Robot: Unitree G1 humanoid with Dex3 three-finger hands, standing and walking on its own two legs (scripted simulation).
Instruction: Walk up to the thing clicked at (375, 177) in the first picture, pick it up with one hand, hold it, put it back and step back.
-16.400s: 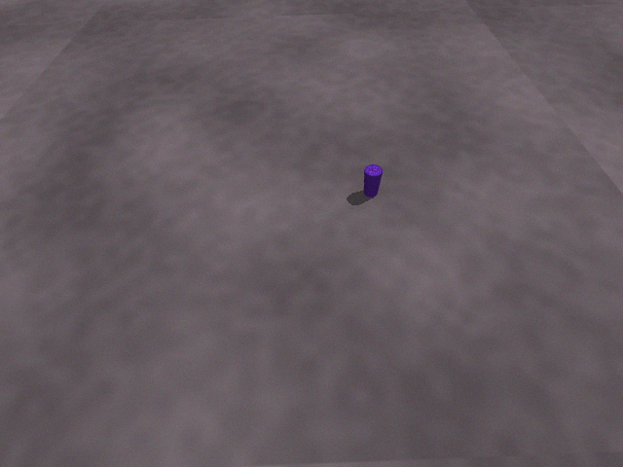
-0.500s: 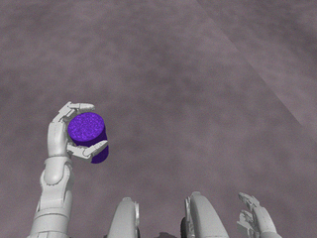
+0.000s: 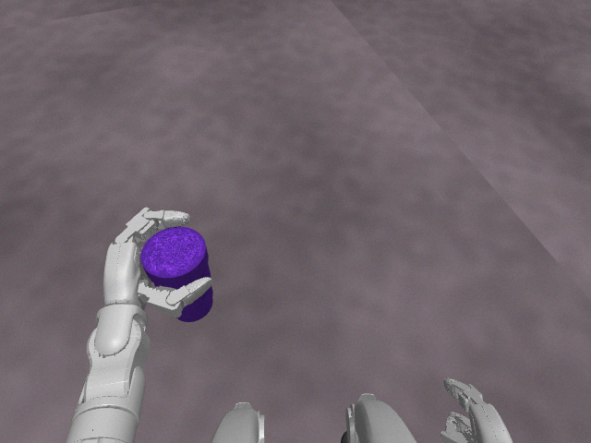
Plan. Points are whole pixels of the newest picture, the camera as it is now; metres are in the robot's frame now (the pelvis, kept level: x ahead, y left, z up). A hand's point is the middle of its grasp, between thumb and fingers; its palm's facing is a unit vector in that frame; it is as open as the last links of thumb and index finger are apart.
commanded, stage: lift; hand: left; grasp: from the side
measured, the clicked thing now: (183, 279) +0.34 +0.17 -0.02
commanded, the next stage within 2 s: hold in 0.42 s
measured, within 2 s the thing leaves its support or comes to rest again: neither
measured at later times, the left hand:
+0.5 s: hand (176, 247) +0.35 +0.16 +0.06, palm faces +0.05 -1.00 -0.02, open 10.8 cm
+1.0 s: hand (171, 244) +0.35 +0.16 +0.08, palm faces +0.06 -1.00 -0.03, open 10.8 cm
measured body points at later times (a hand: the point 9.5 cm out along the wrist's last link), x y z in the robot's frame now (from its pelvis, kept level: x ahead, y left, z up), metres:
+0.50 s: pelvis +0.01 -0.01 +0.03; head +0.07 +0.00 +0.47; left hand +0.34 +0.22 +0.06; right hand +0.13 -0.26 -0.09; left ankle +0.01 +0.12 -0.66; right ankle +0.03 -0.14 -0.66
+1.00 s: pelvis +0.02 -0.01 +0.04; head +0.06 +0.00 +0.49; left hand +0.34 +0.22 +0.08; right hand +0.14 -0.25 -0.07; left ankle +0.01 +0.12 -0.66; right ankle +0.03 -0.14 -0.66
